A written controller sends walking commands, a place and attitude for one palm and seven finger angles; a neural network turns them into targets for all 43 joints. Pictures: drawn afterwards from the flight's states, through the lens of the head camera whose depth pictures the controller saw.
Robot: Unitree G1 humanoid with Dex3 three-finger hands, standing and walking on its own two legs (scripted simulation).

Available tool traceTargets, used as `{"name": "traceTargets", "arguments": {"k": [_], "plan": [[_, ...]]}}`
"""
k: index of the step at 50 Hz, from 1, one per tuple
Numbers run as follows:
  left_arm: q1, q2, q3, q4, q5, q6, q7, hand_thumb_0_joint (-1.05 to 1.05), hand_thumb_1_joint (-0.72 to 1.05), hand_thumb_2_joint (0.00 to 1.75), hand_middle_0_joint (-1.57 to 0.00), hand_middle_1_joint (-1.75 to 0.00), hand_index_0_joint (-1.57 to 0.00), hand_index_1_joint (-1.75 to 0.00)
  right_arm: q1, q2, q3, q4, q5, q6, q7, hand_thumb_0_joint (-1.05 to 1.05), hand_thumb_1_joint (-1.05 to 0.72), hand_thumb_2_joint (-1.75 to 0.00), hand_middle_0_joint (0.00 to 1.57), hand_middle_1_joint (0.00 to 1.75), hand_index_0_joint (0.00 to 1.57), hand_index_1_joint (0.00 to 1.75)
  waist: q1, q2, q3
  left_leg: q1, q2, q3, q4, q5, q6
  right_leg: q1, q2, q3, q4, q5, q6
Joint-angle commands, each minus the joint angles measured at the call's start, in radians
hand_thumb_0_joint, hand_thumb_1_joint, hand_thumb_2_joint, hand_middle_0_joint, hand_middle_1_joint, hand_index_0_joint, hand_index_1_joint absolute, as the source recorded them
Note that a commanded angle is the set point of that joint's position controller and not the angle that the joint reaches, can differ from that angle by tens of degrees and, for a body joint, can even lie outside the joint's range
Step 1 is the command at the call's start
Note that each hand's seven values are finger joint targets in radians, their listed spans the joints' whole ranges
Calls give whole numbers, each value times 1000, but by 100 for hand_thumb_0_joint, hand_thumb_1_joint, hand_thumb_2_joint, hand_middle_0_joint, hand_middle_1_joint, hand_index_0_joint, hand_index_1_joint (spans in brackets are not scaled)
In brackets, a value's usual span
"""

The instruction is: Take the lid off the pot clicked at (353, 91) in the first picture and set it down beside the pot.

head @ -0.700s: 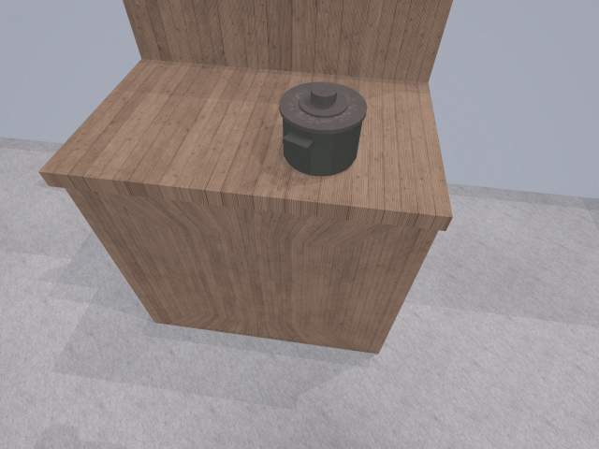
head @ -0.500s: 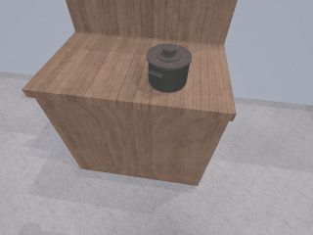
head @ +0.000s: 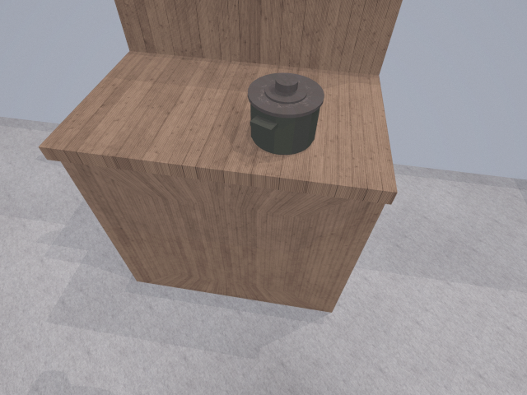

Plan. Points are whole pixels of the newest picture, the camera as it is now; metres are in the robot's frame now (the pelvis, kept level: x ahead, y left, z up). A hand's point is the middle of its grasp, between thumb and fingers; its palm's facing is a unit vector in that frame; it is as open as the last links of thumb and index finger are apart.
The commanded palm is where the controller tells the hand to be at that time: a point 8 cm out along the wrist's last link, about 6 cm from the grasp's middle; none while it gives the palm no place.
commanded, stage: turn to face it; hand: left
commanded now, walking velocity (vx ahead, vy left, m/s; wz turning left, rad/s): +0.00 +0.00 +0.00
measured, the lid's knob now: (286, 83) +0.69 -0.01 +0.12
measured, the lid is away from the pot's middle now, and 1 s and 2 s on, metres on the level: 0.00 0.00 0.00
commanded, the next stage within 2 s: take the last steps up to it in 0.12 s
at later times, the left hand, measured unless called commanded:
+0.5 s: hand out of the picture +0.03 +0.15 -0.18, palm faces +0.01 -0.98 -0.21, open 7.3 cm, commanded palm none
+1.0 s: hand (196, 366) +0.20 +0.14 -0.18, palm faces -0.05 -0.99 -0.17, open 7.3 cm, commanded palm none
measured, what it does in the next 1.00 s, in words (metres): walks ahead: left foot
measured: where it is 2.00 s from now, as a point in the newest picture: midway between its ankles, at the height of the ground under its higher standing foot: outside the picture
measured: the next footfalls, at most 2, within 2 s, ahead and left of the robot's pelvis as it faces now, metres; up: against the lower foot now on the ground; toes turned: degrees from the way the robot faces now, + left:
left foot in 0.82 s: +0.24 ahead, +0.06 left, +0.00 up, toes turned -3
right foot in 1.12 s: +0.24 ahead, -0.19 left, +0.00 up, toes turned -8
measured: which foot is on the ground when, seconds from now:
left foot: down 0.00-0.48, up 0.50-0.80, down 0.82-1.00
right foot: down 0.00-0.82, up 0.84-1.00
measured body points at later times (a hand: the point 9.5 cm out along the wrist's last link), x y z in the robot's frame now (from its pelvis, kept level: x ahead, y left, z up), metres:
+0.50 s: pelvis +0.03 -0.03 -0.01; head +0.04 -0.04 +0.44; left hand +0.03 +0.21 -0.16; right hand -0.02 -0.25 -0.18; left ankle -0.01 +0.11 -0.74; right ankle -0.01 -0.13 -0.74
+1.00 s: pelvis +0.16 -0.03 +0.00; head +0.20 -0.02 +0.44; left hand +0.21 +0.19 -0.17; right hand +0.21 -0.26 -0.14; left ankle +0.20 +0.06 -0.74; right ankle +0.11 -0.15 -0.68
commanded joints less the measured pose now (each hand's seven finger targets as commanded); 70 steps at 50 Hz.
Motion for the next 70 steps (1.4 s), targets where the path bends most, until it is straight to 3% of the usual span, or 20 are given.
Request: {"name": "traceTargets", "arguments": {"k": [1, 11, 17, 22, 24, 25, 28, 38, 39, 41, 42, 44, 47, 53, 55, 57, 59, 63, 69, 70], "plan": [[69, 99, 16, -28, -3, -10, 4, 0, 90, 90, -20, -30, -20, -30, 74, -89, -13, -21, -3, -14, -10, 0, -90, -90, 20, 30, 20, 30, 1, 13, 28, 1, 82, -76, -82, 153, 21, -38, -72, 59, -81, 122, -32], [60, 105, 33, -51, -1, 2, -3, 0, 90, 90, -20, -30, -20, -30, 75, -96, -25, -40, -7, -7, -13, 0, -90, -90, 20, 30, 20, 30, 1, 16, 41, -18, 97, -55, -65, 72, 21, -83, -52, 95, -58, 78, -46], [64, 91, 49, -99, 11, 13, -33, 0, 90, 90, -20, -30, -20, -30, 95, -153, -55, -76, -26, -3, -5, 0, -90, -90, 20, 30, 20, 30, -7, 101, 121, -68, 187, -177, -187, -446, 92, -228, 27, 44, 79, -255, -60], [134, 61, 55, -105, 11, -10, -48, 0, 90, 90, -20, -30, -20, -30, 85, -161, -65, -99, -26, -26, -3, 0, -90, -90, 20, 30, 20, 30, 33, 76, 67, -125, 226, -146, -104, -305, 113, -76, 15, -18, 79, -108, -62], [275, 168, 80, -57, 6, -30, -31, 0, 90, 90, -20, -30, -20, -30, 13, -81, -44, -140, -15, -33, 1, 0, -90, -90, 20, 30, 20, 30, 94, -298, 74, -438, 16, 95, 313, -243, 19, 180, -193, 394, -154, -118, -167], [365, 195, 87, -38, 0, -33, -19, 0, 90, 90, -20, -30, -20, -30, -87, -96, -45, -186, -17, -31, 3, 0, -90, -90, 20, 30, 20, 30, 135, -345, 109, -563, 16, 67, 511, -374, 14, 206, -318, 580, -242, -41, -250], [272, 124, 67, -57, 7, -44, -3, 0, 90, 90, -20, -30, -20, -30, -92, -81, -50, -184, -19, -45, 8, 0, -90, -90, 20, 30, 20, 30, 50, -32, 46, -555, 81, 6, 623, -256, 4, 218, -277, 419, -137, 295, -307], [159, 129, 61, -61, -1, -52, -9, 0, 90, 90, -20, -30, -20, -30, 0, -65, -42, -153, -6, -62, 14, 0, -90, -90, 20, 30, 20, 30, -40, -100, 0, -2, -9, 114, 52, 107, 4, 35, -107, 131, 8, 508, -142], [175, 109, 59, -60, -3, -51, -10, 0, 90, 90, -20, -30, -20, -30, 92, -110, -50, -125, -11, -68, 4, 0, -90, -90, 20, 30, 20, 30, -74, -37, -56, 170, 51, 24, 9, 167, 33, -43, -78, 120, 167, 438, -119], [199, 55, 46, -96, -8, -50, -15, 0, 90, 90, -20, -30, -20, -30, 232, -259, -82, -115, -27, -55, 0, 0, -90, -90, 20, 30, 20, 30, -92, 245, -122, 291, 437, -453, -140, 310, 241, -311, 67, -17, 635, -354, -61], [157, 72, 50, -106, 3, -40, -9, 0, 90, 90, -20, -30, -20, -30, 180, -221, -69, -126, -24, -45, -3, 0, -90, -90, 20, 30, 20, 30, -79, 218, -67, 167, 438, -488, -184, 177, 267, -355, 27, 35, 765, -345, -64], [96, 72, 57, -113, 9, -30, -25, 0, 90, 90, -20, -30, -20, -30, 60, -124, -44, -156, -24, -49, -2, 0, -90, -90, 20, 30, 20, 30, -26, 135, 43, -6, 352, -367, -241, 15, 233, -398, -45, 61, 797, -207, -50], [112, 38, 47, -112, 7, -6, -28, 0, 90, 90, -20, -30, -20, -30, -10, -110, -28, -170, -20, -62, -9, 0, -90, -90, 20, 30, 20, 30, 25, 94, -17, -57, 282, -176, -223, 341, 189, -284, -71, 40, 632, -137, -16], [91, 76, 38, -124, 4, 10, -11, 0, 90, 90, -20, -30, -20, -30, -29, -156, -43, -159, -15, -21, -16, 0, -90, -90, 20, 30, 20, 30, 23, 142, -62, -25, 212, -50, -65, 583, 120, -53, -24, -58, 140, 21, 16], [88, 151, 48, -137, 9, -1, -5, 0, 90, 90, -20, -30, -20, -30, -26, -143, -46, -165, -7, -7, -12, 0, -90, -90, 20, 30, 20, 30, 35, 45, -51, -78, 151, -43, 31, 399, 46, 16, -63, 15, -10, 256, 4], [46, 235, 57, -161, 12, -2, -7, 0, 90, 90, -20, -30, -20, -30, -6, -119, -49, -183, -1, 15, -3, 0, -90, -90, 20, 30, 20, 30, 7, -102, -43, -142, 18, 41, 146, -10, -23, -28, -277, 220, -25, 567, -111], [34, 254, 70, -171, 12, -2, 0, 0, 90, 90, -20, -30, -20, -30, -9, -119, -59, -185, -7, 34, -8, 0, -90, -90, 20, 30, 20, 30, 30, -268, -106, -224, -11, 24, 374, -297, -32, 62, -336, 288, -45, 770, -206], [8, 239, 80, -195, 14, 11, 18, 0, 90, 90, -20, -30, -20, -30, -42, -132, -63, -197, 0, 37, -9, 0, -90, -90, 20, 30, 20, 30, 43, -165, -125, -330, -12, -38, 576, -321, -42, 167, -327, 231, 6, 897, -260], [-68, 248, 80, -234, 20, 24, 14, 0, 90, 90, -20, -30, -20, -30, 18, -104, -55, -200, 2, 31, 5, 0, -90, -90, 20, 30, 20, 30, -1, -190, -120, -124, -24, 21, 229, -151, -41, 7, -263, 180, -12, 556, -183], [-98, 298, 37, -225, 1, -5, 40, 0, 90, 90, -20, -30, -20, -30, 90, -148, -42, -214, -19, 15, 13, 0, -90, -90, 20, 30, 20, 30, -66, 85, -204, 0, 16, -112, -39, 115, 3, 104, -246, 194, 206, 538, -156]]}}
